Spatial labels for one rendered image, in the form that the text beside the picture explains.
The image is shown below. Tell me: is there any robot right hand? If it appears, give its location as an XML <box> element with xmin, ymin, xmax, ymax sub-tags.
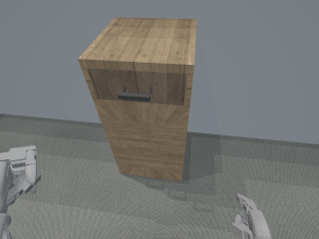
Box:
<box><xmin>232</xmin><ymin>193</ymin><xmax>272</xmax><ymax>239</ymax></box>

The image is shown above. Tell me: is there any cabinet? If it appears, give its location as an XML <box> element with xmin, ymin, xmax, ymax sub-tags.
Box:
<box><xmin>78</xmin><ymin>17</ymin><xmax>197</xmax><ymax>182</ymax></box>

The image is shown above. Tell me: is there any handle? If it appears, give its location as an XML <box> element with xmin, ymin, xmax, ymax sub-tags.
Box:
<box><xmin>118</xmin><ymin>86</ymin><xmax>153</xmax><ymax>102</ymax></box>

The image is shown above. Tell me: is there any drawer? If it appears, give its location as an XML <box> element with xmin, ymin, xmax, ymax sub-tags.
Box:
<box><xmin>87</xmin><ymin>68</ymin><xmax>187</xmax><ymax>106</ymax></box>

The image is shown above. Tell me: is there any robot left hand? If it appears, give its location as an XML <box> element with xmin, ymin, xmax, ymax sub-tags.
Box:
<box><xmin>0</xmin><ymin>145</ymin><xmax>42</xmax><ymax>213</ymax></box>

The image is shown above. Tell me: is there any robot left forearm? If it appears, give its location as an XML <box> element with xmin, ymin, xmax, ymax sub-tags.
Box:
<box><xmin>0</xmin><ymin>213</ymin><xmax>13</xmax><ymax>239</ymax></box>

